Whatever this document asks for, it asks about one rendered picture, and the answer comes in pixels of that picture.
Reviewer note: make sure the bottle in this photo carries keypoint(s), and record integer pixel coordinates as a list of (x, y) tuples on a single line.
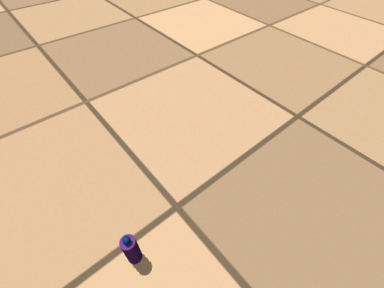
[(129, 246)]

